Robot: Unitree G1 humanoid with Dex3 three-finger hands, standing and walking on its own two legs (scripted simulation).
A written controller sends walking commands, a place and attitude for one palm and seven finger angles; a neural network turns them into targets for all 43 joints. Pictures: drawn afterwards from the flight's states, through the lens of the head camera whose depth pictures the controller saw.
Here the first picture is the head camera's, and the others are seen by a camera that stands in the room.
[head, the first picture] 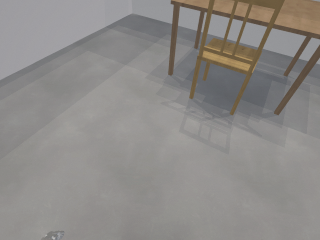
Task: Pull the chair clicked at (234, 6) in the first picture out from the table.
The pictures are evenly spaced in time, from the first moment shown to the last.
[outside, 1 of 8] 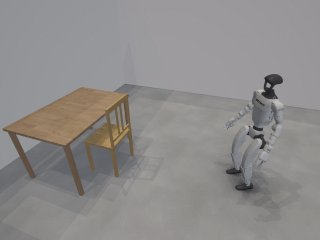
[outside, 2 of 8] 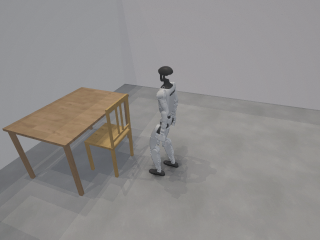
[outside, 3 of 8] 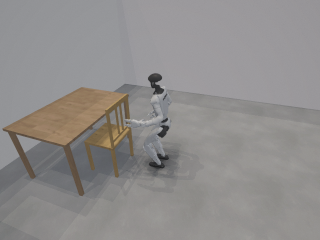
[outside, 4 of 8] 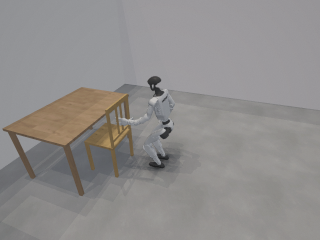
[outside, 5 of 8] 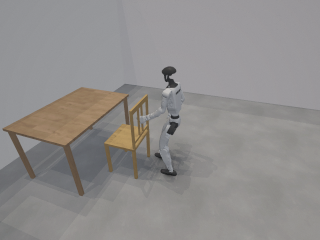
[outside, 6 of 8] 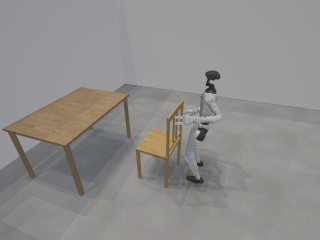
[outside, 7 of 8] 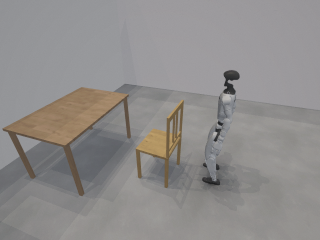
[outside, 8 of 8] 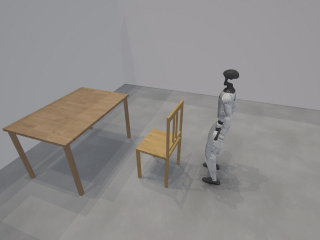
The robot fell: no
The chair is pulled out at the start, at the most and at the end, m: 0.00 0.63 0.63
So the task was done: yes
